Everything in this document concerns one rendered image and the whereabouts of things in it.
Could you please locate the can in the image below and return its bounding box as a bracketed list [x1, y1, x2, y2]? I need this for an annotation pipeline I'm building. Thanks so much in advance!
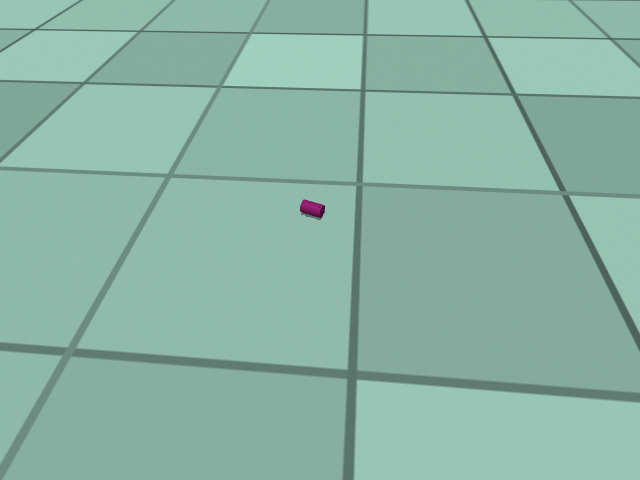
[300, 199, 325, 218]

